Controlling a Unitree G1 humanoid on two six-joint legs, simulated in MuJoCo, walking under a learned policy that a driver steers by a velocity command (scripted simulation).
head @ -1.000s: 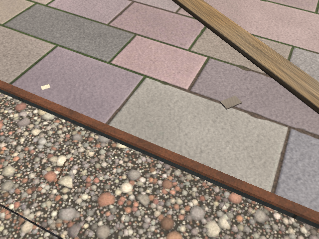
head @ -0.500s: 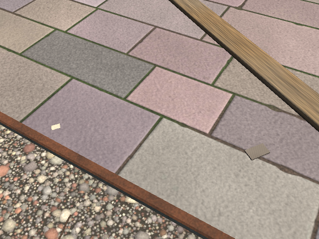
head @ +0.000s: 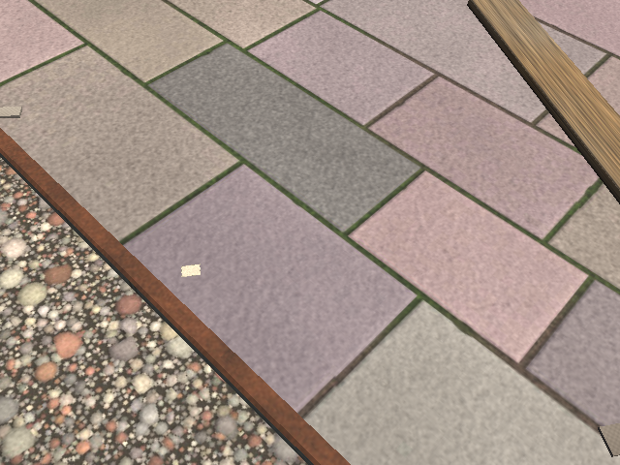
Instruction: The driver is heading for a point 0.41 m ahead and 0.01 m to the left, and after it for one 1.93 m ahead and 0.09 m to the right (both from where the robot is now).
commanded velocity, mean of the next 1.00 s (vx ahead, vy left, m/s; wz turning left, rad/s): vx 0.26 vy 0.00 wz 0.22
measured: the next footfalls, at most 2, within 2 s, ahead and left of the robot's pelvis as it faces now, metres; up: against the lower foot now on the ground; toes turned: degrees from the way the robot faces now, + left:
right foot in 0.30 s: +0.41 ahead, -0.13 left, +0.04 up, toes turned +8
left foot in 0.70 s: +0.38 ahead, +0.14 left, +0.00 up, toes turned +10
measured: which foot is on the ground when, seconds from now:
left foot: down 0.00-0.34, up 0.36-0.68, down 0.70-1.00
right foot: up 0.00-0.28, down 0.30-0.70, up 0.72-0.92, down 0.94-1.00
